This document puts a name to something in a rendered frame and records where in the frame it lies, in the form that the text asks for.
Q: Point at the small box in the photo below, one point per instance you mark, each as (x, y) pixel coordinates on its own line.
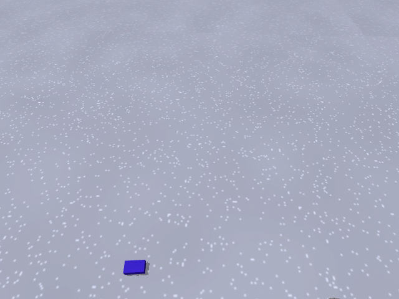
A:
(134, 267)

